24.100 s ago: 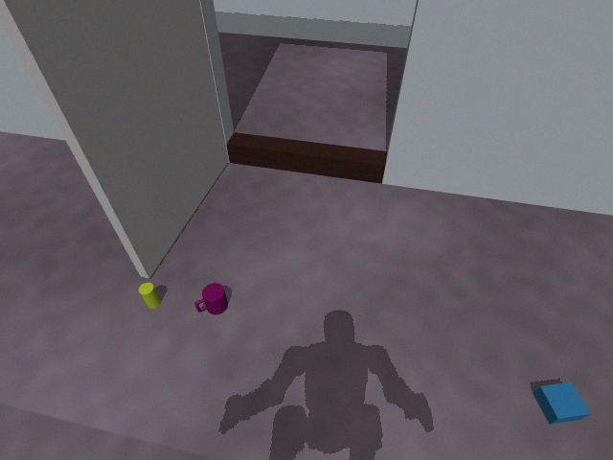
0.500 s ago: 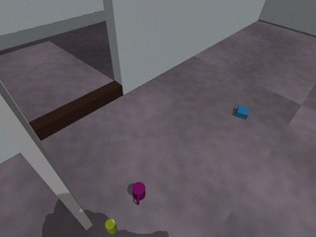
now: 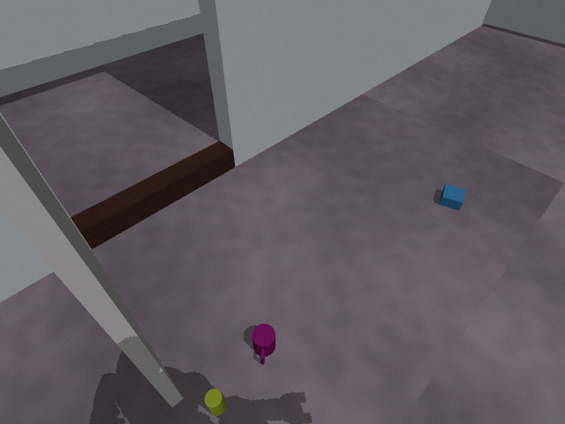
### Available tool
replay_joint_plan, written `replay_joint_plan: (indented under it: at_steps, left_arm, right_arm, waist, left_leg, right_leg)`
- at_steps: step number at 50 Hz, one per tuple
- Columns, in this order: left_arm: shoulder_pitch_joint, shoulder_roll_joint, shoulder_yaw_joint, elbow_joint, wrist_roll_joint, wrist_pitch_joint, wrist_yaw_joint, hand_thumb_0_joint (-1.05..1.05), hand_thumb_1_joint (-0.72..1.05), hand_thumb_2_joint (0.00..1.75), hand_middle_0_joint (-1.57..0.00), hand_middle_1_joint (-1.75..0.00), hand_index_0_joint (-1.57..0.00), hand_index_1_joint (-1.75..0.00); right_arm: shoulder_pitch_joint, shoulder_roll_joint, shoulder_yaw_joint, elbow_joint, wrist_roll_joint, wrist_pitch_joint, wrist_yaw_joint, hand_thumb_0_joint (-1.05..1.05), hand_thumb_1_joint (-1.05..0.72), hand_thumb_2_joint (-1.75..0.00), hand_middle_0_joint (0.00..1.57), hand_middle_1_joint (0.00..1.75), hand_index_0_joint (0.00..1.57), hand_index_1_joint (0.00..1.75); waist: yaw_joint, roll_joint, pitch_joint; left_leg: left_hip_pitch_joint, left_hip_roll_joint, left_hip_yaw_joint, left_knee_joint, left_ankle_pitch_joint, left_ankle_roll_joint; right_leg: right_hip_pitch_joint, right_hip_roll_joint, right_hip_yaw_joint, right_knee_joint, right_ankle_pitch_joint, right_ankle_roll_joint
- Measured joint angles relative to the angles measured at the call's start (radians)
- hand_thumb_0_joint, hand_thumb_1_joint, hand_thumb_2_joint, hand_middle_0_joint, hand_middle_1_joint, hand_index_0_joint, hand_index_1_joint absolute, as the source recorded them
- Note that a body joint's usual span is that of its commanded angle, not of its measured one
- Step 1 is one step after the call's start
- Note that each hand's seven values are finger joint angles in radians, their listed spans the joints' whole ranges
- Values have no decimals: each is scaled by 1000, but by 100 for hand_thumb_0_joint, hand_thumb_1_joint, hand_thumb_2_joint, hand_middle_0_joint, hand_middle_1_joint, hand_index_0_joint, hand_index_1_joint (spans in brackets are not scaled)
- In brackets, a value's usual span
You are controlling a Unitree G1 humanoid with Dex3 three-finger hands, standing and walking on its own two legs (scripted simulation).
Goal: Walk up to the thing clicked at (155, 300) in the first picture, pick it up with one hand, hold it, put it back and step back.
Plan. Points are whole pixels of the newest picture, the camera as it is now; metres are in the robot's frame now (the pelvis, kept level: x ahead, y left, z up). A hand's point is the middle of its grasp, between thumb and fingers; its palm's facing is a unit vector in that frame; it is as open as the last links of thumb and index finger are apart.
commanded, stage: stand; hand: left
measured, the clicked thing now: (215, 402) +0.36 +0.22 -0.73
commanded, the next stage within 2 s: walk up in 1.46 s
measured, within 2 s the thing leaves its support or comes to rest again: neither
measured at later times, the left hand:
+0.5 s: hand out of the picture +0.07 +0.23 -0.15, palm faces -0.03 -0.94 -0.35, open 7.4 cm
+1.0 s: hand out of the picture +0.06 +0.22 -0.16, palm faces -0.03 -0.94 -0.35, open 7.4 cm
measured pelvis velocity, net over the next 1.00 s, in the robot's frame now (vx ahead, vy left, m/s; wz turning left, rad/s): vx -0.01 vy -0.03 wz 0.00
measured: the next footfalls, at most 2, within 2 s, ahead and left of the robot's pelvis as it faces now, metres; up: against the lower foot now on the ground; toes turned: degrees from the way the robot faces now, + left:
none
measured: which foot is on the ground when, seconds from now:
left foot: down 0.00-1.00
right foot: down 0.00-1.00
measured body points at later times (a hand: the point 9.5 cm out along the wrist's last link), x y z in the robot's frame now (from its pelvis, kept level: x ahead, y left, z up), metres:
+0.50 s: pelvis -0.01 -0.02 +0.00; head +0.00 -0.03 +0.45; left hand +0.07 +0.28 -0.13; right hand +0.06 -0.32 -0.14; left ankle -0.04 +0.10 -0.75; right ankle +0.02 -0.13 -0.75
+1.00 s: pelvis -0.01 -0.03 +0.00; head +0.00 -0.04 +0.45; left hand +0.06 +0.27 -0.13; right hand +0.05 -0.33 -0.14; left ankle -0.04 +0.10 -0.75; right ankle +0.02 -0.14 -0.75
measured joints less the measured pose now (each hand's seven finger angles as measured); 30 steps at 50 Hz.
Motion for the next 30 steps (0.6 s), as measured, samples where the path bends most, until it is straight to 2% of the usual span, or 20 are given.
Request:
replay_joint_plan:
  at_steps: [18, 30]
  left_arm:
    - [-1, -7, -6, -6, 1, -3, 0, 1, 90, 90, -21, -30, -20, -30]
    - [1, -1, -5, -8, 3, -4, -4, 1, 90, 90, -21, -30, -20, -30]
  right_arm:
    - [35, -13, -2, 20, -1, 8, 0, 0, -90, -90, 20, 30, 20, 30]
    - [60, -15, -3, 21, -5, 9, 4, 0, -90, -90, 20, 30, 20, 30]
  waist:
    - [-19, 6, -5]
    - [-21, 14, -9]
  left_leg:
    - [4, 20, -10, -11, 13, -22]
    - [-11, 36, -17, 0, 14, -36]
  right_leg:
    - [3, 18, -12, -5, 8, -21]
    - [-5, 34, -20, -8, 17, -36]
